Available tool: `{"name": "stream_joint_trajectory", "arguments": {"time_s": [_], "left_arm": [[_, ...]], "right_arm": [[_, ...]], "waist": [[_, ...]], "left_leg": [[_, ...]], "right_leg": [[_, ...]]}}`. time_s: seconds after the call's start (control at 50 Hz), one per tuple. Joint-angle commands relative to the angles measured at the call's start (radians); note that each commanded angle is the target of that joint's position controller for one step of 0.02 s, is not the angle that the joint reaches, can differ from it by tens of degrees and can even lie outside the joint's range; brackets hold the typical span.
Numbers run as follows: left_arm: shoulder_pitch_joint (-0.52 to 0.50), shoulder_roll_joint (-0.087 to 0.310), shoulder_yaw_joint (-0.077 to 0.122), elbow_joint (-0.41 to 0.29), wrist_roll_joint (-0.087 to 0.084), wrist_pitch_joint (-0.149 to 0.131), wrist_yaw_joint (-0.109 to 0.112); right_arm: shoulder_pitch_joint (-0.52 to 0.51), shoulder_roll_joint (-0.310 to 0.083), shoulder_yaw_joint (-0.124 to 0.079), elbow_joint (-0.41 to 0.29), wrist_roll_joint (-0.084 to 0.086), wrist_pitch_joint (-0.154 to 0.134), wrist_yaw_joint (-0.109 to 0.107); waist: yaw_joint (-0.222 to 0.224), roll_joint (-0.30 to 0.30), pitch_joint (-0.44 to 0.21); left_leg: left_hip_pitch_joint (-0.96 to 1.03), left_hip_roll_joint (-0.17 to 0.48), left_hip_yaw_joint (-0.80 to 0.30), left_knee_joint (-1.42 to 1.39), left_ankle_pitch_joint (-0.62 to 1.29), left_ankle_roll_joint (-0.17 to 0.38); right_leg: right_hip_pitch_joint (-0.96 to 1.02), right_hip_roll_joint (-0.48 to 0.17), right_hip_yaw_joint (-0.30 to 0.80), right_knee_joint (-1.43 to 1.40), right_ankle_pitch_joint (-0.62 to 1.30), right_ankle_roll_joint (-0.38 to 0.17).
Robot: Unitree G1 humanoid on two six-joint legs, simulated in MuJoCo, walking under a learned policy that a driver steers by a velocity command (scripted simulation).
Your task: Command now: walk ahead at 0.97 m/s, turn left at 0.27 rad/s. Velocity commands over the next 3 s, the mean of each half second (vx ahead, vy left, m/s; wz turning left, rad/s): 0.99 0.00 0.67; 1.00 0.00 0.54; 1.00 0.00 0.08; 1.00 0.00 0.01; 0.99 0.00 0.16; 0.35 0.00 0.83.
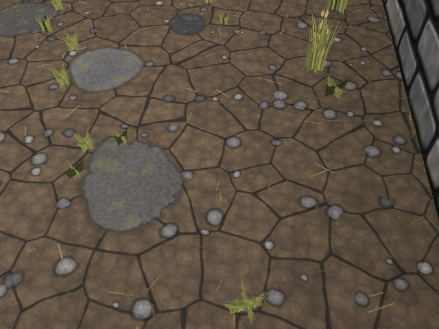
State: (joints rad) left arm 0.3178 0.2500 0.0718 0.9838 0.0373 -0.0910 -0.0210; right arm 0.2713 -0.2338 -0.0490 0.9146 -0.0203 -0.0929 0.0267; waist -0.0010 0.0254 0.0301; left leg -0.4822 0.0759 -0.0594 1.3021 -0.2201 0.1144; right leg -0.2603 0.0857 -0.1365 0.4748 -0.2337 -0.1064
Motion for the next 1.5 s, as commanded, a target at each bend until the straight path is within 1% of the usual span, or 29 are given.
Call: {"name": "stream_joint_trajectory", "arguments": {"time_s": [0.02, 0.2, 0.28, 0.3, 0.32, 0.34, 0.36, 0.38, 0.42, 0.46, 0.52, 0.6, 0.66, 0.72, 0.74, 0.76, 0.78, 0.82, 0.9, 1.06, 1.12, 1.16, 1.18, 1.2, 1.22, 1.24, 1.28, 1.38, 1.5], "left_arm": [[0.010, 0.042, -0.003, -0.033, -0.018, -0.049, 0.005], [0.162, 0.086, -0.029, -0.010, -0.031, -0.071, 0.032], [0.086, 0.203, -0.005, -0.049, -0.006, -0.017, 0.097], [0.021, 0.219, 0.004, -0.075, 0.006, 0.001, 0.097], [-0.041, 0.225, 0.015, -0.088, 0.007, 0.010, 0.080], [-0.085, 0.052, -0.026, -0.154, 0.024, -0.019, 0.050], [-0.037, 0.030, -0.044, -0.268, -0.022, -0.044, 0.036], [-0.091, 0.080, -0.050, -0.273, -0.004, -0.069, 0.029], [-0.132, 0.097, -0.049, -0.271, 0.014, -0.064, 0.021], [-0.125, 0.080, -0.061, -0.277, 0.049, -0.013, 0.012], [-0.281, 0.072, -0.077, -0.357, 0.039, 0.012, -0.004], [-0.419, 0.053, -0.093, -0.409, -0.004, 0.007, -0.011], [-0.404, 0.084, -0.084, -0.408, -0.002, -0.001, -0.002], [-0.052, 0.207, -0.026, -0.313, -0.012, -0.014, 0.028], [0.161, 0.258, -0.003, -0.259, -0.005, -0.014, 0.048], [0.191, 0.351, 0.020, -0.236, 0.042, -0.016, 0.044], [0.128, 0.292, 0.023, -0.235, 0.020, -0.004, 0.022], [-0.017, 0.149, 0.000, -0.238, 0.012, -0.001, 0.013], [0.075, 0.081, -0.024, -0.142, 0.000, -0.026, 0.006], [0.157, 0.168, -0.016, -0.088, -0.039, -0.058, 0.000], [0.195, 0.235, -0.008, -0.063, -0.032, -0.044, 0.011], [0.167, 0.265, -0.003, -0.060, -0.021, -0.013, 0.030], [0.152, 0.232, -0.011, -0.077, -0.017, -0.007, 0.032], [0.224, 0.071, -0.041, -0.121, -0.031, -0.010, 0.016], [0.225, 0.130, -0.029, -0.147, -0.053, -0.019, 0.016], [0.089, 0.155, -0.024, -0.181, -0.046, -0.021, 0.022], [0.023, 0.112, -0.039, -0.191, -0.026, -0.017, 0.012], [-0.100, 0.064, -0.054, -0.250, 0.013, 0.037, -0.027], [-0.320, 0.060, -0.075, -0.331, -0.019, 0.022, -0.049]], "right_arm": [[0.043, -0.002, 0.008, -0.051, -0.011, 0.035, 0.023], [-0.287, -0.029, 0.033, -0.168, 0.007, 0.029, 0.048], [0.011, -0.142, -0.008, -0.092, 0.005, 0.042, 0.033], [0.232, -0.190, -0.035, -0.026, 0.007, 0.047, 0.023], [0.360, -0.223, -0.064, 0.006, 0.016, 0.053, 0.004], [0.254, -0.254, -0.073, 0.016, 0.021, 0.067, -0.009], [0.188, -0.318, -0.084, -0.020, -0.004, 0.073, -0.008], [0.159, -0.240, -0.076, -0.039, -0.014, 0.070, -0.016], [0.104, -0.165, -0.058, -0.024, -0.011, 0.055, -0.024], [0.077, -0.150, -0.044, -0.037, 0.009, 0.026, -0.034], [0.099, -0.199, -0.055, -0.051, 0.019, -0.005, -0.027], [0.180, -0.224, -0.074, -0.047, 0.029, 0.000, -0.012], [0.200, -0.226, -0.073, -0.036, 0.031, -0.004, -0.019], [0.126, -0.299, -0.083, -0.041, -0.001, -0.010, -0.029], [0.070, -0.241, -0.069, -0.063, -0.015, -0.016, -0.029], [0.261, -0.044, -0.024, -0.096, 0.037, -0.017, -0.022], [0.246, -0.105, -0.010, -0.090, 0.029, -0.012, -0.031], [0.027, -0.166, -0.018, -0.111, 0.001, 0.001, -0.019], [-0.043, -0.088, 0.010, -0.173, -0.023, 0.028, 0.021], [-0.368, -0.072, 0.067, -0.316, -0.016, 0.012, 0.057], [-0.308, -0.126, 0.050, -0.294, -0.029, 0.011, 0.033], [0.023, -0.189, 0.015, -0.191, -0.029, 0.017, 0.004], [0.198, -0.248, -0.011, -0.140, -0.040, 0.021, -0.015], [0.235, -0.341, -0.039, -0.130, -0.060, 0.022, -0.029], [0.230, -0.327, -0.044, -0.140, -0.030, 0.027, -0.019], [0.137, -0.273, -0.041, -0.127, -0.016, 0.024, -0.017], [0.067, -0.185, -0.027, -0.108, -0.015, 0.006, -0.017], [0.101, -0.125, -0.006, -0.053, 0.012, -0.030, -0.018], [0.155, -0.197, -0.019, -0.032, 0.039, -0.060, -0.006]], "waist": [[-0.050, -0.050, 0.061], [0.017, -0.062, 0.118], [-0.167, -0.162, -0.098], [-0.266, -0.163, -0.188], [-0.334, -0.084, -0.198], [-0.179, 0.204, -0.104], [-0.093, 0.231, -0.281], [-0.103, 0.003, -0.201], [-0.010, -0.166, -0.007], [0.046, -0.176, 0.042], [0.017, -0.105, 0.096], [-0.088, 0.002, 0.051], [-0.094, 0.033, 0.008], [0.117, 0.066, -0.187], [0.220, 0.044, -0.277], [0.075, -0.369, -0.428], [0.065, -0.328, -0.397], [0.062, -0.036, -0.105], [0.002, -0.099, -0.023], [0.016, -0.075, 0.126], [-0.030, -0.127, 0.021], [-0.191, -0.159, -0.168], [-0.257, -0.132, -0.250], [-0.157, 0.146, -0.357], [-0.144, 0.174, -0.470], [-0.114, 0.072, -0.258], [-0.045, -0.034, -0.067], [0.029, 0.017, 0.085], [-0.005, -0.022, 0.114]], "left_leg": [[-0.202, 0.066, -0.043, -0.020, 0.067, -0.017], [-0.118, -0.073, 0.239, -0.609, 0.414, 0.036], [0.190, -0.208, 0.281, -0.643, 0.216, 0.086], [0.397, -0.200, 0.223, -0.660, 0.145, 0.128], [0.568, -0.148, 0.115, -0.744, 0.069, 0.180], [0.709, -0.019, -0.135, -0.636, 0.238, 0.218], [0.900, 0.141, -0.645, -0.873, -0.031, 0.434], [0.821, 0.181, -0.753, -1.066, -0.265, 0.383], [0.501, 0.119, -0.592, -1.124, -0.171, 0.288], [0.289, 0.030, -0.444, -1.137, -0.056, 0.254], [0.105, -0.062, -0.322, -1.182, 0.136, 0.226], [0.203, -0.104, -0.277, -1.128, 0.439, 0.136], [0.375, -0.059, -0.268, -1.053, 0.648, 0.091], [0.466, -0.036, -0.252, -0.629, 0.930, 0.038], [0.295, -0.076, -0.219, -0.341, 0.741, 0.025], [-0.058, -0.233, -0.122, 0.055, -0.179, -0.027], [-0.195, -0.184, -0.104, 0.129, -0.223, -0.004], [-0.212, -0.085, -0.070, 0.032, -0.040, -0.004], [-0.209, -0.047, -0.085, -0.081, -0.055, -0.015], [-0.021, -0.037, 0.146, -0.642, 0.297, -0.009], [0.087, -0.128, 0.191, -0.703, 0.205, 0.032], [0.431, -0.171, 0.170, -0.728, 0.098, 0.066], [0.668, -0.071, 0.069, -0.717, 0.002, 0.090], [0.904, 0.227, -0.363, -0.768, -0.250, 0.156], [0.961, 0.319, -0.772, -0.955, -0.316, 0.214], [0.828, 0.252, -0.602, -0.992, -0.260, 0.185], [0.533, 0.177, -0.386, -1.047, -0.075, 0.150], [0.273, 0.085, -0.172, -1.227, -0.024, 0.134], [0.279, 0.047, 0.025, -1.363, 0.394, 0.089]], "right_leg": [[0.020, -0.293, 0.310, -0.384, -0.155, -0.036], [0.243, -0.223, -0.106, -0.402, 0.901, 0.100], [0.409, -0.295, -0.121, 0.108, 1.498, 0.122], [0.325, -0.310, -0.093, 0.395, 1.454, 0.105], [0.144, -0.216, -0.102, 0.821, 0.961, 0.091], [-0.314, -0.036, -0.018, 1.165, -0.209, 0.094], [-0.606, -0.009, 0.200, 1.297, -0.272, 0.114], [-0.665, -0.078, 0.259, 1.184, -0.180, 0.082], [-0.569, -0.156, 0.243, 0.978, -0.111, 0.093], [-0.454, -0.205, 0.225, 0.861, -0.115, 0.139], [-0.351, -0.218, 0.149, 0.573, 0.017, 0.180], [-0.205, -0.136, 0.108, 0.203, 0.329, 0.146], [-0.115, -0.099, 0.106, 0.044, 0.371, 0.103], [0.205, -0.071, 0.109, 0.028, 0.181, 0.047], [0.443, -0.171, 0.202, 0.097, 0.022, 0.028], [0.737, -0.498, 0.774, -0.024, -0.254, -0.108], [0.673, -0.508, 1.036, -0.198, -0.475, -0.118], [0.365, -0.399, 0.692, -0.220, -0.308, -0.082], [0.206, -0.304, 0.458, -0.280, -0.077, -0.059], [0.065, -0.268, 0.143, -0.510, 0.487, -0.046], [0.288, -0.286, 0.080, -0.307, 1.067, -0.020], [0.267, -0.288, 0.054, 0.129, 1.199, 0.006], [0.087, -0.250, 0.058, 0.436, 0.955, 0.012], [-0.240, -0.100, 0.067, 0.860, 0.025, 0.031], [-0.408, -0.026, 0.215, 1.046, -0.217, 0.015], [-0.514, -0.107, 0.225, 1.014, -0.104, 0.003], [-0.464, -0.170, 0.217, 0.874, -0.053, 0.014], [-0.462, -0.244, 0.171, 0.639, 0.001, 0.076], [-0.209, -0.174, 0.057, 0.153, 0.463, 0.035]]}}
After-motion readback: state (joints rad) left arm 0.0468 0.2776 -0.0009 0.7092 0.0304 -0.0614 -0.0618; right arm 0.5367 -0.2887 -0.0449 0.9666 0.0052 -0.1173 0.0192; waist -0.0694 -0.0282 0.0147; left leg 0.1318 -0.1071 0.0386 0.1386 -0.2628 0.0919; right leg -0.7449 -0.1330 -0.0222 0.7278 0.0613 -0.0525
